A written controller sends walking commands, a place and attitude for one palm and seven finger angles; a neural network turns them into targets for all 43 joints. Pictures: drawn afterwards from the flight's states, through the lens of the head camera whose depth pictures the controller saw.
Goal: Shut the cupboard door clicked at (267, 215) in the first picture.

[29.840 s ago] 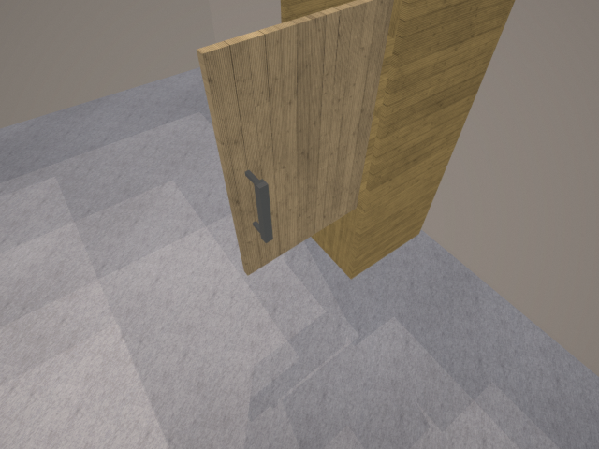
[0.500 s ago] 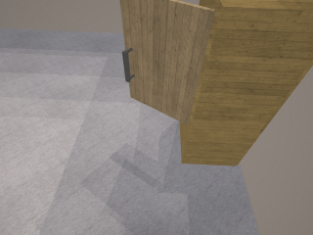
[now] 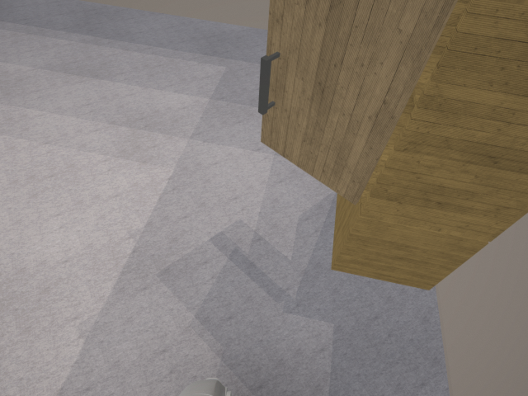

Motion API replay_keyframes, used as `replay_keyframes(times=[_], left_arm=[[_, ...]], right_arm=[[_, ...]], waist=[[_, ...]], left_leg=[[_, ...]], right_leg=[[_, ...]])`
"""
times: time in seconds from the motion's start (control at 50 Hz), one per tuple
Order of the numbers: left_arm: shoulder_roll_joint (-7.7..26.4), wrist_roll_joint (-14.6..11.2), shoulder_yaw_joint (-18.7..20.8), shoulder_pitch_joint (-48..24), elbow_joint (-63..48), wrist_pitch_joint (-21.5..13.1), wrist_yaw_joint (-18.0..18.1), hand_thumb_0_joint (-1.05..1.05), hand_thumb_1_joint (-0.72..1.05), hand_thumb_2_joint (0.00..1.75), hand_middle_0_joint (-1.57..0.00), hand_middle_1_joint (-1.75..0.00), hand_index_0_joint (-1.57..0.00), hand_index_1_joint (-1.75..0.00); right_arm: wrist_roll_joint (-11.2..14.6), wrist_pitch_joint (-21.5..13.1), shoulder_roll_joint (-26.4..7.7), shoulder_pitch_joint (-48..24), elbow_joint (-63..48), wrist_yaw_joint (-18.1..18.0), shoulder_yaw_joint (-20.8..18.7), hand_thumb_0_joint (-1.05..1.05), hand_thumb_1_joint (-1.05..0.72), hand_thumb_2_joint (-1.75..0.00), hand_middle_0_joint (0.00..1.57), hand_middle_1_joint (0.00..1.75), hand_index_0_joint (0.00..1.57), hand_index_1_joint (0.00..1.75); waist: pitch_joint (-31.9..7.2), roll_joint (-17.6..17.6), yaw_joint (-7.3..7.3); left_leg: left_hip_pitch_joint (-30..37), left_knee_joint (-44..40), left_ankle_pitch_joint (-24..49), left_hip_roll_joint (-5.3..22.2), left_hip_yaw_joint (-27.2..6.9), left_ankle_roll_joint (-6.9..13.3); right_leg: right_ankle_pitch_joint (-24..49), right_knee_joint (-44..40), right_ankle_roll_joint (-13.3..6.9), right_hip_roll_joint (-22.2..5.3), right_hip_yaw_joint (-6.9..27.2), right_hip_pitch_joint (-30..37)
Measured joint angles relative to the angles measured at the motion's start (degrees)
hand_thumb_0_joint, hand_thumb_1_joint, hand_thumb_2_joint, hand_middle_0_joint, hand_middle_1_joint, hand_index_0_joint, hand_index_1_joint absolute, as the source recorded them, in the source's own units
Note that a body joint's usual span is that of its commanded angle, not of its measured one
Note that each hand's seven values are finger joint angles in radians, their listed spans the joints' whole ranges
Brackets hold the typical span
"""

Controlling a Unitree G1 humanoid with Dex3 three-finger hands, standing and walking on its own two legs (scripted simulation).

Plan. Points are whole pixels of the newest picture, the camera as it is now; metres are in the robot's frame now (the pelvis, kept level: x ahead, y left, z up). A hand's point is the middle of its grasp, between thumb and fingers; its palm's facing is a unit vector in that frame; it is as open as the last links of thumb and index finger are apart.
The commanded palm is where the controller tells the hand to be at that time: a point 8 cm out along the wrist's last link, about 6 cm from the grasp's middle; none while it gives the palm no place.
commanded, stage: walk to a spot facing it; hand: left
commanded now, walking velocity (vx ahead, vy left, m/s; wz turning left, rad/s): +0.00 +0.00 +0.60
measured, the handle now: (269, 84) +0.89 +0.01 -0.06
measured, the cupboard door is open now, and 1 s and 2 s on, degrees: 59 59 59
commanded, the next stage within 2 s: none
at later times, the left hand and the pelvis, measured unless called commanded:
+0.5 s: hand out of the picture +0.04 +0.18 -0.13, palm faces +0.28 -0.91 -0.29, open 7.4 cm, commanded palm none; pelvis +0.00 -0.04 +0.02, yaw +18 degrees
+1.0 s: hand out of the picture -0.04 +0.19 -0.13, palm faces +0.59 -0.76 -0.28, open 7.4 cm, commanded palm none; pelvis +0.01 -0.04 +0.02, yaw +36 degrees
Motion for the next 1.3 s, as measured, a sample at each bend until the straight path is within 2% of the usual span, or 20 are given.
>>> replay_keyframes(times=[0.06, 0.12, 0.26, 0.36, 0.38, 0.44, 0.48, 0.52, 0.66, 0.7, 0.72, 0.76, 0.82, 0.9, 1.02, 1.06, 1.1, 1.16, 1.22, 1.3], left_arm=[[0.37, -0.02, 0.38, -1.5, -0.95, 1.36, 0.05, 0.0, 0.9, 0.9, -0.21, -0.3, -0.2, -0.3], [0.57, 0.23, 0.73, -3.58, -2.58, 1.36, -0.48, 0.0, 0.91, 0.9, -0.21, -0.3, -0.2, -0.3], [1.32, 0.42, 0.8, -7.01, -6.84, 0.43, -0.75, 0.0, 0.91, 0.9, -0.2, -0.3, -0.2, -0.3], [1.38, 0.17, 0.25, -7.69, -8.71, -0.2, -0.71, 0.0, 0.91, 0.9, -0.2, -0.3, -0.2, -0.3], [1.81, 0.33, 0.05, -6.99, -9.4, -0.64, -0.72, 0.0, 0.91, 0.9, -0.2, -0.3, -0.2, -0.3], [0.62, 0.72, -0.48, -6.36, -8.76, -0.9, -0.28, 0.0, 0.91, 0.9, -0.2, -0.3, -0.2, -0.3], [-0.02, 0.68, -0.7, -5.3, -8.12, -0.79, -0.1, 0.0, 0.9, 0.9, -0.21, -0.3, -0.2, -0.3], [-0.26, 0.75, -0.77, -4.31, -7.52, -0.72, -0.03, 0.0, 0.9, 0.9, -0.21, -0.3, -0.2, -0.3], [0.29, 0.9, -0.49, -1.51, -7.0, -0.94, -0.5, 0.0, 0.9, 0.9, -0.21, -0.3, -0.2, -0.3], [0.77, 0.55, -0.18, -0.14, -6.97, -0.65, -0.69, 0.0, 0.9, 0.9, -0.21, -0.3, -0.2, -0.3], [1.37, 0.37, 0.04, -0.14, -6.63, -0.17, -0.71, 0.0, 0.9, 0.9, -0.21, -0.3, -0.2, -0.3], [2.4, 0.37, 0.46, -0.49, -5.76, 1.21, -0.41, 0.0, 0.9, 0.9, -0.21, -0.3, -0.2, -0.3], [2.98, 0.24, 0.93, -1.26, -4.94, 2.1, -0.46, 0.0, 0.91, 0.9, -0.21, -0.3, -0.2, -0.3], [2.79, 0.1, 0.97, -2.37, -6.07, 1.76, -0.99, 0.01, 0.91, 0.9, -0.2, -0.3, -0.2, -0.3], [1.99, 0.08, 0.61, -3.35, -8.81, 0.03, -1.3, 0.0, 0.91, 0.9, -0.2, -0.3, -0.2, -0.3], [1.46, 0.58, 0.37, -3.25, -9.37, -1.01, -1.04, 0.0, 0.91, 0.9, -0.2, -0.3, -0.2, -0.3], [0.22, 0.71, -0.07, -3.26, -9.29, -1.1, -0.72, 0.0, 0.91, 0.9, -0.2, -0.3, -0.2, -0.3], [-1.01, 0.79, -0.36, -2.5, -8.68, -0.8, -0.5, 0.0, 0.9, 0.9, -0.21, -0.3, -0.2, -0.3], [-1.25, 1.0, -0.42, -1.93, -7.61, -0.91, -0.79, 0.0, 0.9, 0.9, -0.21, -0.3, -0.2, -0.3], [-0.68, 1.13, -0.16, -1.04, -6.52, -1.87, -1.69, 0.0, 0.9, 0.9, -0.21, -0.3, -0.2, -0.3]], right_arm=[[-0.21, -0.57, -0.22, -0.52, -1.27, -0.2, -0.06, 0.0, -0.9, -0.9, 0.21, 0.3, 0.2, 0.3], [-0.46, -0.77, -0.54, -0.44, -1.98, -0.57, 0.08, 0.0, -0.9, -0.9, 0.21, 0.3, 0.2, 0.3], [-0.47, -0.51, -1.14, -0.4, -2.65, -0.38, -0.39, 0.0, -0.9, -0.9, 0.21, 0.3, 0.2, 0.3], [-0.19, 0.46, -1.96, -0.23, -3.33, -0.12, -1.54, 0.0, -0.9, -0.9, 0.21, 0.3, 0.2, 0.3], [0.1, 0.72, -1.95, 0.08, -3.68, -0.01, -1.79, 0.0, -0.9, -0.9, 0.21, 0.3, 0.2, 0.3], [-0.05, 1.29, -3.5, -1.15, -3.86, 0.3, -3.04, 0.0, -0.9, -0.9, 0.21, 0.3, 0.2, 0.3], [-0.05, 1.4, -4.11, -1.72, -4.2, 0.61, -3.35, 0.0, -0.9, -0.9, 0.21, 0.3, 0.2, 0.3], [0.14, 1.39, -4.12, -2.13, -4.73, 0.95, -3.25, 0.0, -0.9, -0.9, 0.2, 0.3, 0.2, 0.3], [0.64, 1.37, -3.17, -4.25, -5.65, 1.57, -1.85, 0.0, -0.91, -0.9, 0.2, 0.3, 0.2, 0.3], [0.51, 0.58, -3.4, -4.49, -6.41, 1.79, -1.42, 0.0, -0.91, -0.9, 0.2, 0.3, 0.2, 0.3], [0.4, 0.05, -3.06, -4.98, -6.47, 1.67, -1.39, 0.0, -0.91, -0.9, 0.2, 0.3, 0.2, 0.3], [0.3, -0.69, -2.22, -5.67, -6.59, 1.18, -0.86, 0.0, -0.9, -0.9, 0.2, 0.3, 0.2, 0.3], [0.03, -1.09, -1.4, -5.34, -6.95, 0.14, -0.23, 0.0, -0.9, -0.9, 0.2, 0.3, 0.2, 0.3], [-0.19, -0.69, -1.18, -4.68, -6.53, -0.27, 0.09, 0.0, -0.9, -0.9, 0.21, 0.3, 0.2, 0.3], [-0.05, 0.67, -1.52, -3.17, -5.72, 0.11, -0.6, 0.0, -0.9, -0.9, 0.21, 0.3, 0.2, 0.3], [0.29, 1.03, -2.05, -2.84, -5.57, 0.32, -1.35, 0.0, -0.9, -0.9, 0.21, 0.3, 0.2, 0.3], [0.16, 1.61, -2.88, -2.85, -5.1, 0.51, -2.2, 0.0, -0.9, -0.9, 0.21, 0.3, 0.2, 0.3], [-0.06, 2.06, -3.25, -2.54, -4.55, 1.17, -2.63, 0.0, -0.9, -0.9, 0.21, 0.3, 0.2, 0.3], [-0.05, 2.05, -2.54, -1.54, -4.38, 1.98, -2.46, 0.0, -0.9, -0.9, 0.2, 0.3, 0.2, 0.3], [0.07, 1.18, -1.52, -0.4, -3.89, 2.61, -1.82, 0.01, -0.91, -0.9, 0.2, 0.3, 0.2, 0.3]], waist=[[0.22, 0.02, 0.1], [-0.2, 1.28, -0.04], [-1.42, 3.62, -0.49], [-2.51, 4.27, -0.8], [-3.28, 3.28, -0.54], [-2.18, 4.61, -0.37], [-1.54, 4.57, -0.56], [-0.96, 3.6, -0.84], [0.48, 0.21, 0.61], [-0.26, 0.22, 1.06], [-0.16, -0.48, 1.24], [0.2, -1.42, 1.95], [-0.18, -0.81, 1.96], [-0.6, 1.11, 1.72], [-1.93, 3.28, 1.11], [-2.24, 3.82, 1.3], [-1.78, 4.85, 0.97], [-1.75, 4.65, 0.36], [-2.27, 2.84, -0.25], [-2.89, 0.23, 0.64]], left_leg=[[-0.65, -0.82, -2.31, -1.42, -0.29, 1.48], [-0.36, -5.92, 0.79, -2.17, -2.24, 1.2], [0.1, -12.97, 5.9, -2.41, -8.3, 0.19], [-1.3, -11.75, 6.07, -3.53, -13.0, -1.81], [-2.56, -9.72, 4.28, -4.56, -13.04, -2.18], [-8.18, 7.93, -8.39, -4.48, -10.84, -3.49], [-10.32, 18.21, -9.86, -3.33, -7.85, -4.27], [-9.91, 20.94, -10.22, -1.77, -5.23, -5.01], [-0.14, 3.0, -9.2, 0.97, -0.88, -4.57], [3.41, -5.35, -2.49, 1.24, -0.95, -2.46], [2.58, -4.49, -2.58, 0.62, -1.18, -1.09], [1.89, -3.09, -3.96, -0.03, -1.65, -0.52], [2.75, -5.78, -2.72, -0.27, -3.49, -1.06], [4.16, -9.37, -0.2, -0.29, -6.16, -1.42], [2.47, -7.52, -0.33, -1.4, -10.33, -3.06], [-0.74, -0.43, -6.74, -2.21, -10.71, -3.09], [-4.69, 12.48, -12.01, -2.63, -9.65, -3.22], [-7.38, 24.03, -11.11, -1.14, -6.08, -4.02], [-5.27, 20.15, -11.04, 1.12, -2.62, -4.39], [0.46, 6.07, -13.33, 2.55, 0.42, -3.63]], right_leg=[[-1.43, 14.34, 0.52, 0.64, 5.01, -9.07], [3.27, 16.38, 1.1, 0.89, 7.2, -14.76], [6.44, 5.78, 2.31, 1.85, 9.29, -16.64], [10.18, -9.81, 2.0, 3.54, 9.0, -9.84], [11.1, -15.24, 1.06, 2.91, 9.59, -7.64], [13.82, -14.24, -0.04, 2.57, 7.41, -7.07], [13.5, -14.45, -0.09, 1.68, 6.03, -5.69], [13.13, -14.78, 0.0, 0.38, 4.73, -4.41], [10.03, -11.51, 1.35, -3.87, -0.62, -3.48], [7.93, -7.01, 2.15, -4.67, -1.93, -5.53], [4.2, -2.28, 2.65, -4.98, -0.8, -7.61], [-0.2, 7.77, 2.94, -3.72, 2.91, -12.05], [2.08, 15.2, 3.38, -1.72, 5.39, -16.53], [4.71, 10.08, 3.55, -0.27, 6.48, -17.31], [11.96, -9.09, 2.75, 1.84, 6.39, -10.55], [15.2, -11.35, -0.42, 1.42, 5.45, -9.87], [14.3, -10.34, -0.87, 0.63, 3.61, -9.3], [14.25, -12.34, -0.37, -0.73, 1.44, -7.06], [14.71, -14.79, 0.11, -2.59, -1.07, -4.93], [13.93, -15.45, 1.1, -5.1, -4.45, -3.5]])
